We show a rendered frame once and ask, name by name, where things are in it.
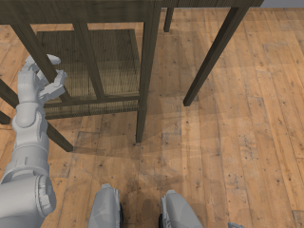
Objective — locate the robot right shin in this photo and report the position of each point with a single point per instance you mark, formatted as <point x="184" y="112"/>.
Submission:
<point x="167" y="223"/>

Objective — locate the left robot forearm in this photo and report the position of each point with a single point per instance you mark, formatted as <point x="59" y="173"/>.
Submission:
<point x="29" y="155"/>

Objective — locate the robot left hand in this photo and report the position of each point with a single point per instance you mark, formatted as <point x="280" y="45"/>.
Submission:
<point x="29" y="84"/>

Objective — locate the chair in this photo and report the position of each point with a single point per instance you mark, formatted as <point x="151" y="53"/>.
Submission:
<point x="103" y="67"/>

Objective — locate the robot left shin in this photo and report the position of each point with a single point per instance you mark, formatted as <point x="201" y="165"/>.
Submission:
<point x="117" y="216"/>

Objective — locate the left robot upper arm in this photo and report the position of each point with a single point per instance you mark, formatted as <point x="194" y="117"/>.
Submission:
<point x="25" y="203"/>

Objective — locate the robot shin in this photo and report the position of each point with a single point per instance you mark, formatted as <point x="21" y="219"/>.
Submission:
<point x="167" y="223"/>
<point x="117" y="216"/>

